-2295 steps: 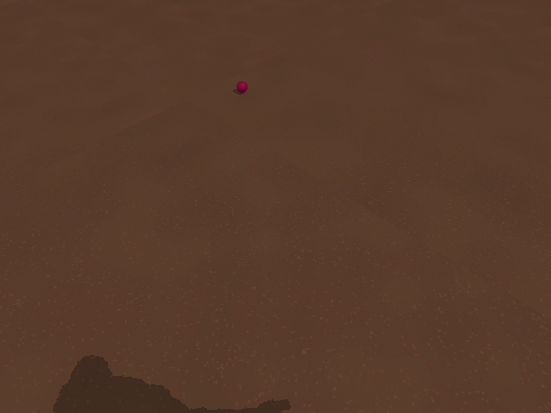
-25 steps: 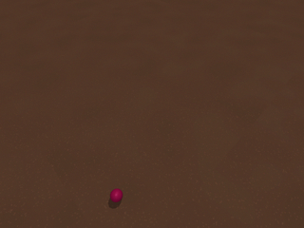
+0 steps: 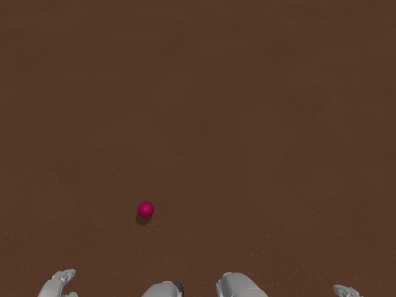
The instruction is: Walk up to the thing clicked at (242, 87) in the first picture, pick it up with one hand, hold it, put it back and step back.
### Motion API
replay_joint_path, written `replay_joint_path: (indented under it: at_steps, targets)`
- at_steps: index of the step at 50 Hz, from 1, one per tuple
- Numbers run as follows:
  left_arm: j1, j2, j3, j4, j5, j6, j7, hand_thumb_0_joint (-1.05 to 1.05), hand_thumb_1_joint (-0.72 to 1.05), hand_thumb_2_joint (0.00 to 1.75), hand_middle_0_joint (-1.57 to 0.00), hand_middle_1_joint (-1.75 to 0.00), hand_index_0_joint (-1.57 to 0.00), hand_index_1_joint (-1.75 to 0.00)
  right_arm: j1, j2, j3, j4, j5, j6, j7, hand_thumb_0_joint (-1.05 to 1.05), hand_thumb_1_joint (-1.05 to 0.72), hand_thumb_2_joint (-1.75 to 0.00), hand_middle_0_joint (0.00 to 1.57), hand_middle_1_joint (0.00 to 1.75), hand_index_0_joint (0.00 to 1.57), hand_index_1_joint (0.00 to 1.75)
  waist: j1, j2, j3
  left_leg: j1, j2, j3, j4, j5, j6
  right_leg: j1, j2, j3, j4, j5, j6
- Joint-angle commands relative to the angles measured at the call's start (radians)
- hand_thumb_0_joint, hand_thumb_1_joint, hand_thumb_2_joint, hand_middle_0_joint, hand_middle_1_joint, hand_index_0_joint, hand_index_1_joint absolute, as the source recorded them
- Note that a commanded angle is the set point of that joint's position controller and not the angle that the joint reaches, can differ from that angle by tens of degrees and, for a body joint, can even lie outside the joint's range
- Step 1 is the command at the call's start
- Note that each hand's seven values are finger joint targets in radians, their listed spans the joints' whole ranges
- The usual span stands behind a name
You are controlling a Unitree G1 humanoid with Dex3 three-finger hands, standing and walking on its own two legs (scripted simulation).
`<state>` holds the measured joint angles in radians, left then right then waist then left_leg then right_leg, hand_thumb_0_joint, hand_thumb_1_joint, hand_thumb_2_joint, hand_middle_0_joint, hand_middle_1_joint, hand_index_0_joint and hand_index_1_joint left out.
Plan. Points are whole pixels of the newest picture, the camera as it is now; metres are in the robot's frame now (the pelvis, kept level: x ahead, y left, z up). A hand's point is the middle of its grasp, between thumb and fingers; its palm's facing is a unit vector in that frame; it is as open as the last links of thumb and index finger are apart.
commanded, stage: step back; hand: left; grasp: from above
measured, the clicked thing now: (145, 209) +0.51 +0.25 -0.73
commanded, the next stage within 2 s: none
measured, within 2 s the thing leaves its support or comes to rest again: neither
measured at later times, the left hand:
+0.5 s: hand out of the picture -0.05 +0.23 -0.13, palm faces +0.03 -0.90 -0.43, open 7.4 cm
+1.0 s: hand out of the picture -0.23 +0.23 -0.16, palm faces +0.00 -0.91 -0.41, open 7.4 cm
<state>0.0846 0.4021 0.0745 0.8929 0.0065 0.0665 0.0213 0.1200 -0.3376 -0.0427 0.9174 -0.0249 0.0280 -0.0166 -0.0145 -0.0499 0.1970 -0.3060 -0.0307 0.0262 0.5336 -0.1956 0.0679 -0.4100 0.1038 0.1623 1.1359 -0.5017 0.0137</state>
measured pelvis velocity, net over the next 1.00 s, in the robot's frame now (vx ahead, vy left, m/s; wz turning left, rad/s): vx -0.31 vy -0.05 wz -0.02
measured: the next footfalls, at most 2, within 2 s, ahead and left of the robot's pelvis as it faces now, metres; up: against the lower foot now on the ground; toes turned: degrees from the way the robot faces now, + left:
right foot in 0.22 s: -0.07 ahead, -0.14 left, +0.00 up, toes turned -1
left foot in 0.62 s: -0.17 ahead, +0.08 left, +0.00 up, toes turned +2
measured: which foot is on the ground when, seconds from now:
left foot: down 0.00-0.26, up 0.28-0.60, down 0.62-1.00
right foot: up 0.00-0.20, down 0.22-0.64, up 0.66-0.98, down 1.00-1.00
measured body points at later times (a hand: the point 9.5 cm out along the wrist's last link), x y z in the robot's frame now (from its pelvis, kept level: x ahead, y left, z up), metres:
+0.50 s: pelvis -0.14 -0.04 +0.00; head -0.09 -0.06 +0.45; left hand -0.05 +0.28 -0.10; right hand -0.07 -0.36 -0.13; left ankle -0.17 +0.09 -0.67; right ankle -0.11 -0.14 -0.73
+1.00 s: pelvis -0.31 -0.05 -0.02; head -0.25 -0.04 +0.43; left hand -0.23 +0.28 -0.13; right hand -0.15 -0.35 -0.12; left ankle -0.21 +0.08 -0.73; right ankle -0.34 -0.17 -0.74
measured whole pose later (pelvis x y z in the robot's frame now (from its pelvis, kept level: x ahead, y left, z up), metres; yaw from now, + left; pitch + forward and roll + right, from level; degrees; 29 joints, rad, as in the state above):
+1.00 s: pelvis -0.31 -0.05 -0.02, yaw -1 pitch -2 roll -1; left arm 0.18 0.39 0.08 0.85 0.02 0.04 0.01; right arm 0.06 -0.39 -0.04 0.80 -0.02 0.04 -0.01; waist 0.03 0.01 0.18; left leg -0.43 0.05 0.03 0.67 -0.20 0.00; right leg -0.22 0.02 0.04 0.66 -0.41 0.00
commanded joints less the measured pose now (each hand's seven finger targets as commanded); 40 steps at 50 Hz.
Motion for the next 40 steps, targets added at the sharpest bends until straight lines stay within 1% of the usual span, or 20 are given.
replay_joint_path:
  at_steps: [1, 4, 10, 11, 12, 13, 14, 16, 17, 19, 23, 26, 28, 30, 31, 32, 33, 35, 36, 40]
  targets:
    - [0.054, 0.167, 0.049, -0.08, 0.004, -0.018, 0.007, 0.0, 0.9, 0.9, -0.2, -0.3, -0.2, -0.3, 0.035, -0.276, -0.075, -0.086, 0.001, -0.026, -0.017, 0.0, -0.9, -0.9, 0.2, 0.3, 0.2, 0.3, -0.026, 0.167, -0.252, 0.292, 0.29, -0.289, -0.124, 0.366, 0.163, -0.055, -0.033, 0.004, -0.091, -0.019, 0.015]
    - [0.087, 0.164, 0.051, -0.082, 0.007, -0.021, 0.001, 0.0, 0.9, 0.9, -0.2, -0.3, -0.2, -0.3, 0.045, -0.29, -0.079, -0.104, -0.002, -0.024, -0.014, 0.0, -0.9, -0.9, 0.2, 0.3, 0.2, 0.3, -0.03, 0.165, -0.29, 0.3, 0.312, -0.301, -0.117, 0.322, 0.177, -0.013, -0.06, -0.032, -0.207, -0.025, 0.01]
    - [0.3, 0.152, 0.068, -0.009, 0.014, -0.023, -0.025, 0.0, 0.9, 0.9, -0.2, -0.3, -0.2, -0.3, -0.049, -0.316, -0.082, -0.126, -0.002, -0.003, -0.003, 0.0, -0.9, -0.9, 0.2, 0.3, 0.2, 0.3, 0.045, 0.207, -0.289, -0.011, 0.254, -0.242, -0.161, -0.087, 0.065, 0.298, -0.093, -0.16, -0.621, 0.16, -0.059]
    - [0.307, 0.173, 0.076, -0.008, 0.028, -0.029, -0.024, 0.0, 0.9, 0.9, -0.2, -0.3, -0.2, -0.3, -0.033, -0.292, -0.075, -0.117, 0.005, 0.0, -0.001, 0.0, -0.9, -0.9, 0.2, 0.3, 0.2, 0.3, 0.044, 0.159, -0.274, -0.103, 0.204, -0.218, -0.127, -0.168, 0.001, 0.339, -0.124, -0.099, -0.682, 0.151, -0.084]
    - [0.282, 0.223, 0.091, -0.036, 0.04, -0.034, -0.025, 0.0, 0.9, 0.9, -0.2, -0.3, -0.2, -0.3, -0.025, -0.245, -0.063, -0.122, 0.012, -0.001, 0.003, 0.0, -0.9, -0.9, 0.2, 0.3, 0.2, 0.3, 0.043, -0.042, -0.217, -0.23, 0.074, -0.138, 0.061, -0.301, -0.063, 0.292, -0.287, 0.172, -0.809, 0.01, -0.153]
    - [0.17, 0.325, 0.107, -0.094, 0.042, -0.032, -0.024, 0.0, 0.9, 0.9, -0.2, -0.3, -0.2, -0.3, -0.073, -0.23, -0.069, -0.128, 0.011, -0.001, -0.005, 0.0, -0.9, -0.9, 0.2, 0.3, 0.2, 0.3, 0.08, -0.26, -0.134, -0.2, -0.08, -0.073, 0.371, -0.37, -0.094, 0.026, -0.495, 0.401, -0.946, -0.051, -0.296]
    - [0.076, 0.315, 0.104, -0.141, 0.039, -0.039, -0.018, 0.0, 0.9, 0.9, -0.2, -0.3, -0.2, -0.3, -0.049, -0.261, -0.076, -0.115, 0.007, 0.007, -0.011, 0.0, -0.9, -0.9, 0.2, 0.3, 0.2, 0.3, 0.052, -0.187, -0.067, -0.155, -0.063, -0.179, 0.556, -0.36, -0.105, -0.115, -0.527, 0.396, -0.955, -0.009, -0.325]
    - [-0.058, 0.224, 0.077, -0.168, 0.034, -0.049, -0.003, 0.0, 0.9, 0.9, -0.2, -0.3, -0.2, -0.3, 0.063, -0.244, -0.071, -0.078, 0.019, 0.002, -0.008, 0.0, -0.9, -0.9, 0.2, 0.3, 0.2, 0.3, -0.042, -0.063, -0.077, -0.146, -0.111, -0.209, 0.636, -0.231, -0.085, -0.046, -0.347, 0.091, -0.842, 0.34, -0.211]
    - [-0.062, 0.205, 0.075, -0.168, 0.035, -0.051, -0.001, 0.0, 0.9, 0.9, -0.2, -0.3, -0.2, -0.3, 0.085, -0.237, -0.064, -0.074, 0.022, -0.003, -0.008, 0.0, -0.9, -0.9, 0.2, 0.3, 0.2, 0.3, -0.05, -0.068, -0.1, -0.132, -0.115, -0.192, 0.643, -0.207, -0.081, -0.006, -0.304, 0.022, -0.807, 0.418, -0.17]
    - [0.0, 0.188, 0.072, -0.176, 0.035, -0.055, -0.002, 0.0, 0.9, 0.9, -0.2, -0.3, -0.2, -0.3, 0.115, -0.243, -0.055, -0.068, 0.019, -0.01, -0.013, 0.0, -0.9, -0.9, 0.2, 0.3, 0.2, 0.3, -0.011, -0.086, -0.169, -0.17, -0.113, -0.173, 0.642, -0.233, -0.092, 0.164, -0.294, -0.012, -0.737, 0.564, -0.179]
    - [0.128, 0.182, 0.073, -0.171, 0.03, -0.05, 0.012, 0.0, 0.9, 0.9, -0.2, -0.3, -0.2, -0.3, 0.05, -0.223, -0.043, -0.108, 0.013, -0.011, -0.02, 0.0, -0.9, -0.9, 0.2, 0.3, 0.2, 0.3, 0.076, -0.113, -0.209, -0.262, -0.054, -0.138, 0.444, -0.342, -0.1, 0.44, -0.379, 0.051, -0.663, 0.748, -0.24]
    - [0.116, 0.203, 0.072, -0.185, 0.025, -0.042, 0.015, 0.0, 0.9, 0.9, -0.2, -0.3, -0.2, -0.3, 0.078, -0.217, -0.045, -0.11, 0.01, -0.013, -0.018, 0.0, -0.9, -0.9, 0.2, 0.3, 0.2, 0.3, 0.066, -0.132, -0.235, -0.134, -0.003, -0.084, 0.255, -0.34, -0.084, 0.4, -0.393, 0.046, -0.632, 0.802, -0.235]
    - [0.079, 0.214, 0.067, -0.196, 0.018, -0.035, 0.01, 0.0, 0.9, 0.9, -0.2, -0.3, -0.2, -0.3, 0.132, -0.219, -0.052, -0.084, 0.009, -0.014, -0.012, 0.0, -0.9, -0.9, 0.2, 0.3, 0.2, 0.3, 0.038, -0.129, -0.255, -0.034, -0.001, -0.041, 0.09, -0.246, -0.067, 0.355, -0.366, 0.022, -0.59, 0.764, -0.208]
    - [0.045, 0.212, 0.058, -0.206, 0.008, -0.025, 0.004, 0.0, 0.9, 0.9, -0.2, -0.3, -0.2, -0.3, 0.204, -0.229, -0.065, -0.055, 0.004, -0.021, -0.009, 0.0, -0.9, -0.9, 0.2, 0.3, 0.2, 0.3, -0.01, -0.064, -0.277, 0.105, 0.015, -0.027, -0.138, 0.024, -0.052, 0.261, -0.334, -0.018, -0.536, 0.631, -0.145]
    - [0.066, 0.177, 0.047, -0.217, 0.005, -0.023, -0.001, 0.0, 0.9, 0.9, -0.2, -0.3, -0.2, -0.3, 0.183, -0.284, -0.081, -0.067, -0.009, -0.024, -0.01, 0.0, -0.9, -0.9, 0.2, 0.3, 0.2, 0.3, 0.002, 0.058, -0.278, 0.168, 0.146, -0.209, -0.151, 0.126, -0.007, 0.13, -0.257, -0.055, -0.463, 0.446, -0.087]
    - [0.038, 0.155, 0.043, -0.227, -0.001, -0.027, 0.001, 0.0, 0.9, 0.9, -0.2, -0.3, -0.2, -0.3, 0.109, -0.393, -0.099, -0.093, 0.0, -0.022, 0.002, 0.0, -0.9, -0.9, 0.2, 0.3, 0.2, 0.3, 0.005, 0.294, -0.241, 0.129, 0.353, -0.465, -0.192, 0.245, 0.126, -0.014, -0.067, -0.206, -0.317, 0.083, -0.031]
    - [-0.032, 0.191, 0.068, -0.22, 0.013, -0.025, 0.013, 0.0, 0.9, 0.9, -0.2, -0.3, -0.2, -0.3, 0.09, -0.423, -0.105, -0.11, -0.007, -0.024, 0.003, 0.0, -0.9, -0.9, 0.2, 0.3, 0.2, 0.3, -0.055, 0.295, -0.209, -0.013, 0.432, -0.564, -0.216, 0.312, 0.239, 0.018, -0.04, -0.077, -0.076, -0.163, -0.02]
    - [0.011, 0.164, 0.063, -0.19, -0.002, -0.017, 0.014, 0.0, 0.9, 0.9, -0.2, -0.3, -0.2, -0.3, 0.021, -0.325, -0.074, -0.116, -0.01, -0.03, -0.01, 0.0, -0.9, -0.9, 0.2, 0.3, 0.2, 0.3, 0.008, 0.127, -0.213, 0.046, 0.326, -0.353, -0.124, 0.471, 0.183, -0.038, -0.008, 0.042, 0.098, -0.095, -0.046]
    - [0.059, 0.157, 0.062, -0.168, -0.011, -0.016, 0.015, 0.0, 0.9, 0.9, -0.2, -0.3, -0.2, -0.3, -0.02, -0.303, -0.067, -0.122, -0.012, -0.028, -0.015, 0.0, -0.9, -0.9, 0.2, 0.3, 0.2, 0.3, 0.042, 0.145, -0.205, 0.07, 0.295, -0.284, -0.113, 0.468, 0.156, -0.064, -0.004, 0.03, 0.141, -0.045, -0.05]
    - [0.095, 0.15, 0.06, -0.153, 0.005, -0.028, 0.01, 0.0, 0.9, 0.9, -0.2, -0.3, -0.2, -0.3, 0.017, -0.264, -0.065, -0.131, -0.007, -0.024, -0.019, 0.0, -0.9, -0.9, 0.2, 0.3, 0.2, 0.3, 0.011, 0.174, -0.208, 0.203, 0.286, -0.248, -0.058, 0.482, 0.186, -0.1, -0.028, -0.019, 0.034, -0.036, 0.009]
